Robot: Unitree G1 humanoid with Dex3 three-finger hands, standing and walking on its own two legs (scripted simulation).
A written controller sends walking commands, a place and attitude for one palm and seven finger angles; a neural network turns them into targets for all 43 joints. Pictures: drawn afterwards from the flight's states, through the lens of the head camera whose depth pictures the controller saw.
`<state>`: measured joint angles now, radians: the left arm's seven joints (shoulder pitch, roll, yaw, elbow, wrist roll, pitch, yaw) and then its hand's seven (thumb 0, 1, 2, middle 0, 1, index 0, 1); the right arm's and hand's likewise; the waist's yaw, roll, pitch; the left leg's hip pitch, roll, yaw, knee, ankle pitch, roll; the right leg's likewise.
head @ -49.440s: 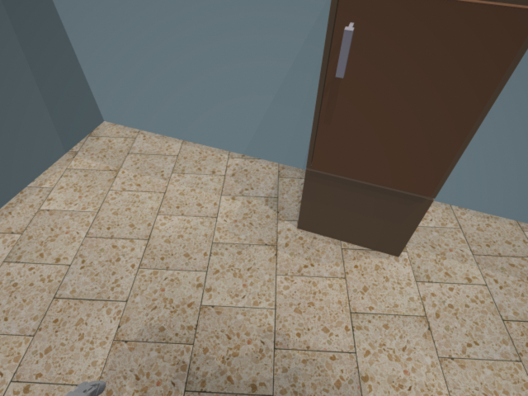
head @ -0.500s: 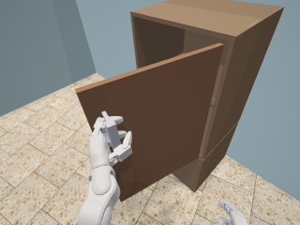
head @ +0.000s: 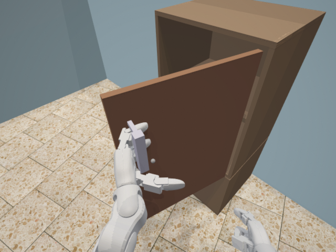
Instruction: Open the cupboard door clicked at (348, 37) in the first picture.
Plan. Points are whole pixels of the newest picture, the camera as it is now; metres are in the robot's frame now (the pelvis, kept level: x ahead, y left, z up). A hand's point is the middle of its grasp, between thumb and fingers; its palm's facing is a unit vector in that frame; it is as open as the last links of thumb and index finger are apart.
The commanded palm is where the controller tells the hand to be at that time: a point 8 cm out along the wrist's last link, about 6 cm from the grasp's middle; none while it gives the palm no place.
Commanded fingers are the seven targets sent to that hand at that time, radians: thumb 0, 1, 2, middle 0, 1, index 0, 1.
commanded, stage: open thumb and fingers to let go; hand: left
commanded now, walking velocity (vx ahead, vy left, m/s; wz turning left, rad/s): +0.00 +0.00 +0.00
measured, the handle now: (137, 146) +0.32 +0.10 +0.12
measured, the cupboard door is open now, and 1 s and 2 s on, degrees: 74 78 78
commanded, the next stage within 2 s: slide the hand sideways off the handle in 0.08 s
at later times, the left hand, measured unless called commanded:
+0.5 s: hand (149, 176) +0.24 +0.06 +0.12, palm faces -0.17 -0.99 +0.01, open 16.1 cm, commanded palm +0.21 +0.11 +0.12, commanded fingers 0.00 -0.50 0.30 -0.15 -0.30 -0.15 -0.30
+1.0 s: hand (130, 193) +0.20 +0.10 +0.12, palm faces -0.11 -0.99 -0.03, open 16.2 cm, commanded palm +0.17 +0.16 +0.12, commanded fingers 0.00 -0.50 0.30 -0.15 -0.30 -0.15 -0.30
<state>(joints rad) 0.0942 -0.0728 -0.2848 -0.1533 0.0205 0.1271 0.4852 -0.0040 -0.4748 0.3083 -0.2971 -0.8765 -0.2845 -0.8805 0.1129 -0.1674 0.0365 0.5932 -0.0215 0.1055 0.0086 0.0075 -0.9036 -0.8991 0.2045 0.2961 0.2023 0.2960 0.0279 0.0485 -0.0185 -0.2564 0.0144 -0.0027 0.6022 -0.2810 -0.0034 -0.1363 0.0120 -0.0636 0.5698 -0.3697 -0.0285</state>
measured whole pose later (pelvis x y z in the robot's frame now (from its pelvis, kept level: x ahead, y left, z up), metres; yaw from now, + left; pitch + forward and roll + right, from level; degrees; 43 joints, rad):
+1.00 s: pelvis +0.00 -0.01 +0.00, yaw -1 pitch -2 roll +0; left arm 0.43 0.17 -0.08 -0.39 -0.18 -0.02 -0.10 -0.01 -0.50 0.30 -0.22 -0.34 -0.19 -0.32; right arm 0.21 -0.22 0.05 0.49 0.03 -0.03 -0.02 0.01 -0.90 -0.90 0.20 0.30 0.20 0.30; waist 0.02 0.06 -0.04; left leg -0.32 0.03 0.00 0.64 -0.30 -0.01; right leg -0.21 0.02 -0.06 0.63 -0.39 -0.04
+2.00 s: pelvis +0.00 +0.02 +0.00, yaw +1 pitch -1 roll -1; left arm 0.47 0.28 0.17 -0.45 -0.31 0.05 -0.25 -0.01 -0.47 0.31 -0.15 -0.30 -0.15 -0.30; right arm 0.23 -0.23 0.07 0.53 0.06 -0.18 -0.07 0.01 -0.90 -0.90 0.21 0.30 0.20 0.30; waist 0.05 0.05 -0.06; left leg -0.35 0.00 -0.01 0.67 -0.30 0.02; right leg -0.21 0.00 -0.07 0.61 -0.38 -0.01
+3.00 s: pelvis +0.03 +0.00 +0.01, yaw -2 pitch -2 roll +0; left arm 0.47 0.35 0.31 -0.39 -0.08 -0.07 0.10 0.02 0.88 0.89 -0.21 -0.30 -0.21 -0.31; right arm 0.19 -0.23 0.01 0.61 0.01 -0.05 -0.07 0.01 -0.90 -0.90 0.21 0.30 0.20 0.30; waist 0.07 0.05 0.00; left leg -0.14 0.02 0.03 0.43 -0.25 0.00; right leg -0.03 0.02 -0.03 0.38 -0.31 -0.02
